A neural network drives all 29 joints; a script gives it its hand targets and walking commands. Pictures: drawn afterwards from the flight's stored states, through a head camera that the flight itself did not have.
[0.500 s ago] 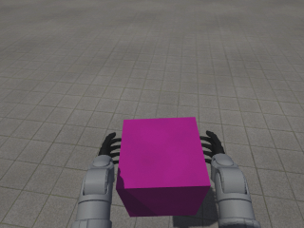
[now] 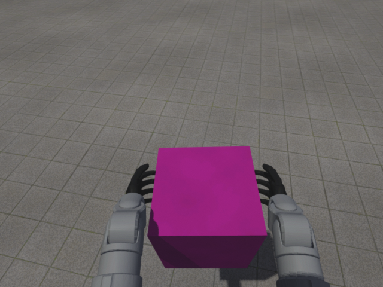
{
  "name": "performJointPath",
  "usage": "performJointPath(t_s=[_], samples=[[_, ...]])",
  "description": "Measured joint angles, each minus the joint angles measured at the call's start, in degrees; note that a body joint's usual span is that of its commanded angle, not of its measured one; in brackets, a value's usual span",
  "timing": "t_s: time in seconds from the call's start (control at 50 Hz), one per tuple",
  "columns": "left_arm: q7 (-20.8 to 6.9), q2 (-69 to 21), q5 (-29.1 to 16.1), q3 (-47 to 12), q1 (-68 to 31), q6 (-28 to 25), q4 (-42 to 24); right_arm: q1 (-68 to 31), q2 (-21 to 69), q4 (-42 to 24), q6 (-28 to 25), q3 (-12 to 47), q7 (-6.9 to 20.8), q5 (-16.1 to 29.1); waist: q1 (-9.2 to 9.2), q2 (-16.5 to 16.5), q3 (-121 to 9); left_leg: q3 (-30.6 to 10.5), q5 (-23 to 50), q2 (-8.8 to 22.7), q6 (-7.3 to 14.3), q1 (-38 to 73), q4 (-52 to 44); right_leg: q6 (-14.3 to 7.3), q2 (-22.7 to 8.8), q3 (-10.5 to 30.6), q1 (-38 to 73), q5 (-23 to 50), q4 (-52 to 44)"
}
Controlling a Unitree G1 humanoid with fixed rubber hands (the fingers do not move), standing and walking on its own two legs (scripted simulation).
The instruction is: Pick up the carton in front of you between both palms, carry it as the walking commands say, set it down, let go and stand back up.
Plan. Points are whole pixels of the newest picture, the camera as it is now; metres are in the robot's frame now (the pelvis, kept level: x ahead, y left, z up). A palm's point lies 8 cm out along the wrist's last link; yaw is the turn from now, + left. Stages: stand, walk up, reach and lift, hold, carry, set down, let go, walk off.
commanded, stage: hold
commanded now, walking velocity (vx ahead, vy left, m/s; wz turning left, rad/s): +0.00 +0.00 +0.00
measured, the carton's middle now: (204, 211) +0.30 -0.01 -0.05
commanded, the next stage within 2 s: set down in 0.18 s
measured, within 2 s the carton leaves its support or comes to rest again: neither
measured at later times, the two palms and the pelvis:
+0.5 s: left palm (139, 203) +0.28 +0.13 +0.03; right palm (277, 193) +0.30 -0.16 +0.03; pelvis -0.07 -0.04 -0.02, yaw +2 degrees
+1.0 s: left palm (148, 209) +0.37 +0.16 -0.19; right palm (245, 211) +0.36 -0.14 -0.19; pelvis -0.08 -0.02 -0.12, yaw +2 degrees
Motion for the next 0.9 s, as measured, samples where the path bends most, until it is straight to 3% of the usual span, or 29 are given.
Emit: performJointPath(t_s=[0.04,0.1,0.26,0.34,0.46,0.54,0.64,0.76,0.9], samples=[[-0.1,0.0,-0.1,0.4,0.0,-0.2,-0.3,-0.3,0.0,0.1,-0.4,0.1,-0.2,0.3,0.66,-0.5,0.7,-1.4,0.6,-0.6,-0.2,0.8,-0.8,0.2,0.3,2.5,1.3,1.8,-1.3],[-0.1,0.0,-0.1,1.5,0.0,-0.5,0.4,-1.9,0.3,2.2,-0.3,0.0,0.0,-0.2,1.8,-1.2,0.7,-2.0,-0.6,-1.1,-0.4,1.5,-1.3,0.9,0.1,3.1,2.3,-0.2,-2.0],[0.1,-0.3,0.5,2.9,-1.6,0.7,2.3,-4.5,0.8,6.2,-0.5,-2.1,1.2,-1.9,0.88,-0.4,0.7,-3.2,0.1,-0.7,-1.4,2.0,-0.3,0.0,0.5,2.0,3.1,0.1,-0.8],[-1.8,-1.9,4.2,9.3,-8.6,-1.4,10.9,-9.7,2.2,11.8,-1.2,-7.7,1.5,-4.5,0.83,0.0,1.6,-3.4,-0.6,-0.4,-1.5,0.6,2.6,-0.5,0.9,1.9,1.6,-0.7,2.3],[-4.9,-1.1,11.5,20.9,-21.8,-9.3,24.8,-23.3,4.0,22.8,-6.2,-18.1,1.1,-10.1,1.02,0.3,5.5,-5.4,-3.4,-0.6,-0.2,-5.1,10.7,-1.1,2.3,2.0,-3.6,-3.5,9.3],[-6.5,0.8,15.0,25.8,-28.7,-12.8,29.0,-30.5,5.1,26.7,-9.7,-22.9,0.5,-13.5,1.53,-0.1,8.2,-6.4,-4.9,-0.7,-0.3,-11.3,16.0,-1.5,3.4,2.2,-9.5,-3.8,13.3],[-7.1,3.1,16.5,27.8,-34.6,-17.6,32.1,-35.5,5.4,28.6,-14.9,-25.7,-0.5,-14.3,1.41,-0.7,10.7,-7.1,-6.0,-1.0,-1.1,-22.1,22.7,-1.7,4.0,2.3,-19.8,-3.8,19.1],[-6.6,5.5,13.5,25.4,-37.1,-24.4,32.5,-36.5,4.9,27.5,-22.3,-23.6,-2.0,-11.3,0.98,-0.9,11.8,-6.7,-7.4,-1.8,-2.6,-38.8,31.0,-1.4,3.8,2.6,-36.6,-4.9,27.0],[-4.7,8.1,2.5,16.6,-37.3,-27.9,27.3,-33.7,3.5,19.6,-27.2,-17.7,-4.3,-2.0,1.42,-1.2,8.4,-5.5,-10.0,-3.0,-2.7,-58.8,40.8,-0.1,3.3,3.8,-56.9,-7.2,36.7]])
